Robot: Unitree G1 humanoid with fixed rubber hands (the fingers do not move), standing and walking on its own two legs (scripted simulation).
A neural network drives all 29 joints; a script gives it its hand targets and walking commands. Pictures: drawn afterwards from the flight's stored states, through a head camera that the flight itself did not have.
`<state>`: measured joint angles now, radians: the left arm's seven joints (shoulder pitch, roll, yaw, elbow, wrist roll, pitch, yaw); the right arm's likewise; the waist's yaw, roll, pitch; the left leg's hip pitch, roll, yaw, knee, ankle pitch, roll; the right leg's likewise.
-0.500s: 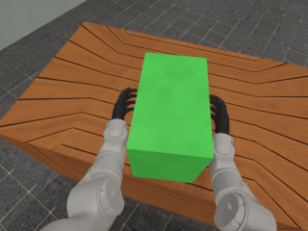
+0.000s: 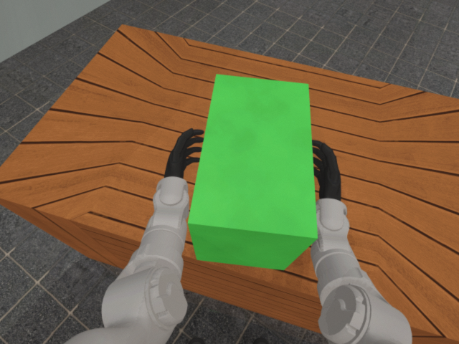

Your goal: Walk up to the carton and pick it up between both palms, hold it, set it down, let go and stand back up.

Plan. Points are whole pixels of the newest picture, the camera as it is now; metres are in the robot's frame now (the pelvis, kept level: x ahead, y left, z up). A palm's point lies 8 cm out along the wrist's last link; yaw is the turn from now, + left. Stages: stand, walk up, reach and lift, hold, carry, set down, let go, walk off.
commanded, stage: set down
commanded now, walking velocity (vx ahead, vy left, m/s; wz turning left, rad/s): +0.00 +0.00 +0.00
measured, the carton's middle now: (250, 174) +0.43 -0.03 -0.03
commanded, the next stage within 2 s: none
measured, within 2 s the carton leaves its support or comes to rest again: neither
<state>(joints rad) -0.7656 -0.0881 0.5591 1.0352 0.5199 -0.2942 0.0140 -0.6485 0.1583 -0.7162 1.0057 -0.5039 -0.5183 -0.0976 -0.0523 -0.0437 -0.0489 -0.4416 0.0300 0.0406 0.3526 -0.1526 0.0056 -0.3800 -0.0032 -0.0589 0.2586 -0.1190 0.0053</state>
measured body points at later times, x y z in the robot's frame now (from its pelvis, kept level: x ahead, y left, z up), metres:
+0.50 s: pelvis +0.00 +0.00 -0.01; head +0.09 +0.02 +0.43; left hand +0.44 +0.11 -0.01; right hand +0.39 -0.17 -0.01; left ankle +0.00 +0.11 -0.75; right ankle -0.01 -0.12 -0.75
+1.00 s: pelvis -0.02 +0.00 -0.03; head +0.05 +0.02 +0.41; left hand +0.45 +0.15 +0.03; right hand +0.41 -0.21 +0.04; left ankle +0.00 +0.12 -0.75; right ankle -0.01 -0.12 -0.75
